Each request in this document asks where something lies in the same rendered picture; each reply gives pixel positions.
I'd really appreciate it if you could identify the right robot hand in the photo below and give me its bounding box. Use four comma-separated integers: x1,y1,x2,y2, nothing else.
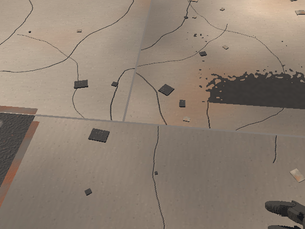
265,200,305,229

